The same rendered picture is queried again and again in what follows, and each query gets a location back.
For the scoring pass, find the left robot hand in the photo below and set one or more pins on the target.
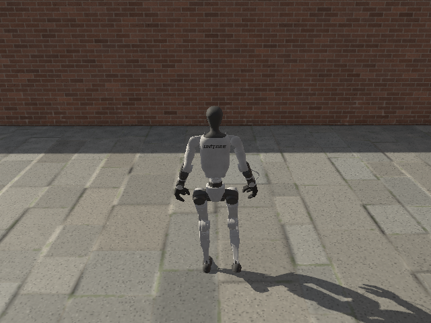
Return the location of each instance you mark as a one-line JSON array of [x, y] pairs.
[[184, 191]]

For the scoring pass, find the robot left upper arm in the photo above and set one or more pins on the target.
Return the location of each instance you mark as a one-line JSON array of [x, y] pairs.
[[190, 153]]

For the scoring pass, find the left robot forearm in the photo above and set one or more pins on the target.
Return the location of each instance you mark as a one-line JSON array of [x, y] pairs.
[[181, 178]]

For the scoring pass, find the robot head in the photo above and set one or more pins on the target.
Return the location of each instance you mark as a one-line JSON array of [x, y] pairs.
[[214, 116]]

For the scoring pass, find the right robot hand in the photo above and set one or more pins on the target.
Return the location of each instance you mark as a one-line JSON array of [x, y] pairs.
[[254, 190]]

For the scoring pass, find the robot left thigh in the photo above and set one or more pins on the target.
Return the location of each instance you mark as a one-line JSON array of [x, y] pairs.
[[200, 201]]

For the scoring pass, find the right robot forearm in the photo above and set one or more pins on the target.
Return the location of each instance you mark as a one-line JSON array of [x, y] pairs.
[[249, 176]]

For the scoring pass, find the robot right upper arm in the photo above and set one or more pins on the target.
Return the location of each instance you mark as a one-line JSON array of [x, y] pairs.
[[239, 151]]

